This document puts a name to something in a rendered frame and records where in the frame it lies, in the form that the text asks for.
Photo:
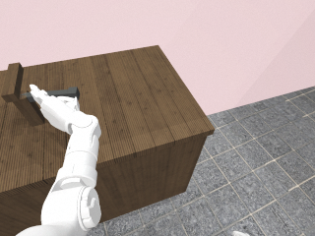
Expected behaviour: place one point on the counter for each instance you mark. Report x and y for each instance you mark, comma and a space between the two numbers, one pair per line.
152, 133

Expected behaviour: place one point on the left robot forearm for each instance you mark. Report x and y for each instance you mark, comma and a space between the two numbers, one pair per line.
81, 154

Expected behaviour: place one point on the left robot upper arm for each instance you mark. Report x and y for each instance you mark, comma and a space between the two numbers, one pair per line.
68, 212

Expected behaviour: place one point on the tap lever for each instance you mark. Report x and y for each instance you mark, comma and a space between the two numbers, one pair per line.
70, 92

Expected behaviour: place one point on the robot left hand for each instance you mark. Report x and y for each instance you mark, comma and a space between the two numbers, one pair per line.
55, 109

